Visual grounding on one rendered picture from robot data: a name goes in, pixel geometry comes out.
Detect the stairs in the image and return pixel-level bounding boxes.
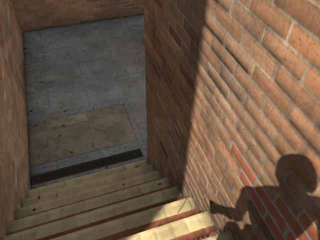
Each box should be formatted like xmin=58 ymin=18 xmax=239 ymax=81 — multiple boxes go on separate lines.
xmin=0 ymin=159 xmax=235 ymax=240

